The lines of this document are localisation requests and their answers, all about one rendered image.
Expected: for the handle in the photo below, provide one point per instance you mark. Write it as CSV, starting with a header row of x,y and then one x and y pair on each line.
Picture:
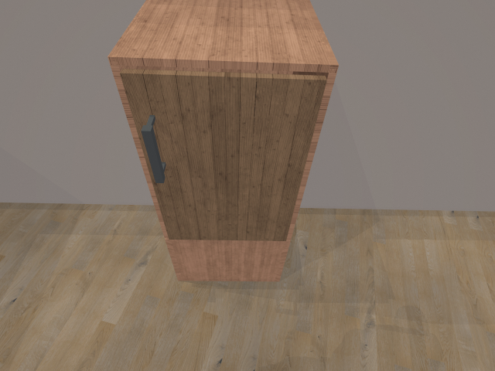
x,y
148,134

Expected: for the cupboard door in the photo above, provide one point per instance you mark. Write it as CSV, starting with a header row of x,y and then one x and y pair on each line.
x,y
235,147

